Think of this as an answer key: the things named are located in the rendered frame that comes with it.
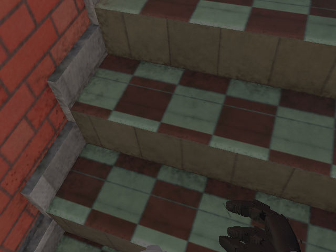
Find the robot right hand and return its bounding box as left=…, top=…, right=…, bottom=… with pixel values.
left=219, top=199, right=302, bottom=252

